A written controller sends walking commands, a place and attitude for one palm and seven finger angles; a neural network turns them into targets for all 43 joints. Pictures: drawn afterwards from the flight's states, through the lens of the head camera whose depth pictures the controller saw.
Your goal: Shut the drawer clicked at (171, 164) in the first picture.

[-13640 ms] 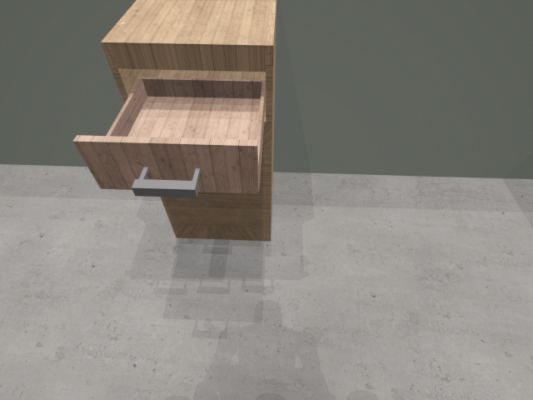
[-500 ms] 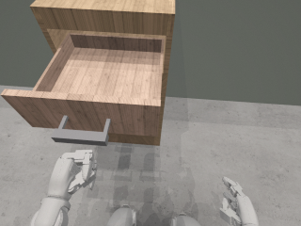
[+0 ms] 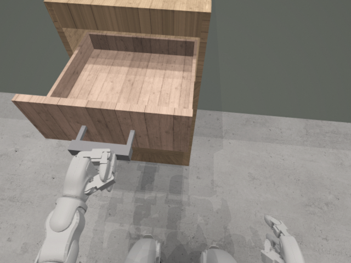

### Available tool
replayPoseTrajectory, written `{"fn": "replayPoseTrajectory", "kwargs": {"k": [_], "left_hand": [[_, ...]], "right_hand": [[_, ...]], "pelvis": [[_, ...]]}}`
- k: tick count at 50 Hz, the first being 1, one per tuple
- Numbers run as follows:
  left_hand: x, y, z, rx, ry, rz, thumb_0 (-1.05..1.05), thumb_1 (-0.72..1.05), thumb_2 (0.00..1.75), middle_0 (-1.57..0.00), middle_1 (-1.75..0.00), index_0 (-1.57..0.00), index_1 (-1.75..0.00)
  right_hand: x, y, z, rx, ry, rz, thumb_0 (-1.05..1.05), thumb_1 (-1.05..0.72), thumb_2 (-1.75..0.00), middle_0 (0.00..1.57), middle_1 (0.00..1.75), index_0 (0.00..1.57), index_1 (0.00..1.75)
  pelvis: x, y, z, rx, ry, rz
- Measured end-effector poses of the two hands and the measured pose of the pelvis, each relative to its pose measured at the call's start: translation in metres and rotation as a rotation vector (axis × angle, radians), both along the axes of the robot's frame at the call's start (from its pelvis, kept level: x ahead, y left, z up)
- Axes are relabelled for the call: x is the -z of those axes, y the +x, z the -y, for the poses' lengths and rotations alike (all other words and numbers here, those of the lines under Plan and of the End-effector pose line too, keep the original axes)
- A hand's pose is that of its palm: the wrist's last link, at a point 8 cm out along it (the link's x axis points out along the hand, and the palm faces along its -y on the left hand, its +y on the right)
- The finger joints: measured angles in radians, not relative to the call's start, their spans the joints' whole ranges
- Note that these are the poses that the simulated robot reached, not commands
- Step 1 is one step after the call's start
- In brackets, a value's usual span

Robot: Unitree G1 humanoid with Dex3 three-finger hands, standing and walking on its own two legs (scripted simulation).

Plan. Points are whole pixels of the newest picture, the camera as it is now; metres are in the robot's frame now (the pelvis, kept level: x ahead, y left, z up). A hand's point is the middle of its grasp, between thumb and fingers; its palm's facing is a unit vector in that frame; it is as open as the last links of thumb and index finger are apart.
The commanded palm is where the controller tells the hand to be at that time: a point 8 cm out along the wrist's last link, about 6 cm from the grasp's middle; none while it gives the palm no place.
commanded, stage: push the drawer shut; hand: left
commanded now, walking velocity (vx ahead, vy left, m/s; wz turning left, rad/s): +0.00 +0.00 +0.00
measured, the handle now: (104, 141) +0.37 +0.19 +0.05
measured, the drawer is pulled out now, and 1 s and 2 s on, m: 0.28 0.16 0.03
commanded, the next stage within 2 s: none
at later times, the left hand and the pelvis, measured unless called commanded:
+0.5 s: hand (121, 145) +0.36 +0.15 +0.05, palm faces -0.10 -0.99 -0.05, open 2.6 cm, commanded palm +0.36 +0.20 +0.05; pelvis -0.02 +0.02 +0.00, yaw -1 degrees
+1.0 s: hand (127, 127) +0.41 +0.14 +0.05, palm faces -0.06 -1.00 -0.06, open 2.6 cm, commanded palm +0.42 +0.19 +0.05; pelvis -0.01 +0.02 +0.00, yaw -1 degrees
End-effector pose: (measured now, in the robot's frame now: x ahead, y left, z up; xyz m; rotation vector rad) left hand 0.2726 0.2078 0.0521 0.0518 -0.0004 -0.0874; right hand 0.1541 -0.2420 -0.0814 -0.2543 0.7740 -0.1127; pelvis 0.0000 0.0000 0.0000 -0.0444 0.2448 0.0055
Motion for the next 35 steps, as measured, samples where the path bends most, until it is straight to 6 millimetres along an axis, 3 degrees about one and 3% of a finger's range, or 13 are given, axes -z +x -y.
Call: {"fn": "replayPoseTrajectory", "kwargs": {"k": [8,17,35], "left_hand": [[0.0,0.017,0.001,0.006,0.001,0.01,-0.11,0.71,0.95,-1.4,-1.6,-1.4,-1.6],[-0.001,0.046,0.004,0.017,0.003,0.003,-0.1,0.73,0.96,-1.4,-1.6,-1.4,-1.6],[-0.001,0.1,0.007,0.0,-0.006,0.006,-0.09,0.72,0.92,-1.4,-1.6,-1.4,-1.6]], "right_hand": [[0.004,-0.009,-0.009,-0.01,0.002,-0.006,0.01,-0.9,-0.9,0.2,0.3,0.2,0.3],[0.005,-0.032,-0.015,0.015,-0.001,-0.046,0.01,-0.9,-0.9,0.21,0.3,0.2,0.3],[0.012,-0.083,-0.01,0.097,-0.02,-0.21,0.01,-0.9,-0.9,0.21,0.3,0.2,0.3]], "pelvis": [[0.002,-0.013,-0.004,-0.007,-0.005,0.007],[0.001,-0.02,-0.011,-0.002,-0.009,0.008],[-0.001,-0.016,-0.024,0.024,-0.006,-0.024]]}}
